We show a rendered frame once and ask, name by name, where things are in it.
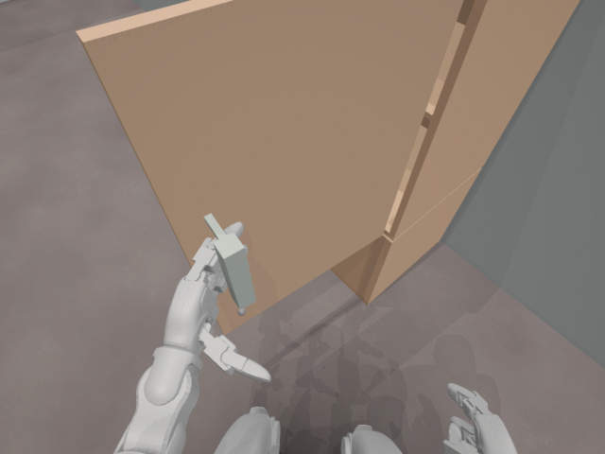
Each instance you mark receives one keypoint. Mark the handle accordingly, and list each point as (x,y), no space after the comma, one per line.
(234,263)

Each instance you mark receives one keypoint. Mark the robot left shin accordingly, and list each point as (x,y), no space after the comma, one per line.
(258,410)

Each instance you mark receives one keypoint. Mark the right robot thigh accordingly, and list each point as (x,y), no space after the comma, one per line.
(368,442)

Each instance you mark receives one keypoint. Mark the cupboard door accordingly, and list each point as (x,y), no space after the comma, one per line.
(295,117)

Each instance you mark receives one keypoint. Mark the robot left hand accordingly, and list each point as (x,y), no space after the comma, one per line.
(194,300)

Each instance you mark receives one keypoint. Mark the robot right hand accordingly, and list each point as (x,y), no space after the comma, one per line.
(488,435)

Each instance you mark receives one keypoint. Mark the left robot forearm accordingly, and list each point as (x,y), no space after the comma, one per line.
(165,396)

